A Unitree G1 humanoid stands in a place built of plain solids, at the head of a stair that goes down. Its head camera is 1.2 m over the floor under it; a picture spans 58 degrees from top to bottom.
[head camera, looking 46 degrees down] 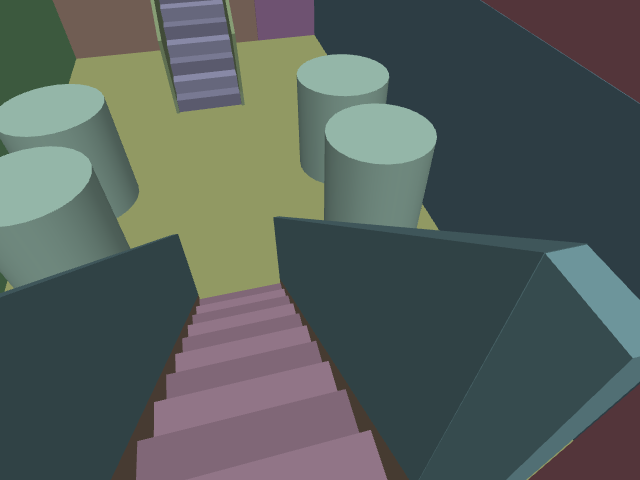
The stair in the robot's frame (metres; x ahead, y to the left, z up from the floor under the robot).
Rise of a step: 0.22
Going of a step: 0.24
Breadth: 0.79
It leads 14 degrees to the left of straight ahead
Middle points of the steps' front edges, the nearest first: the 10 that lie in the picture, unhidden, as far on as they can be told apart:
0.43 0.22 -0.22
0.67 0.28 -0.43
0.90 0.34 -0.65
1.14 0.40 -0.86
1.38 0.46 -1.08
1.61 0.53 -1.30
1.85 0.59 -1.51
2.09 0.65 -1.73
2.33 0.71 -1.95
2.56 0.77 -2.16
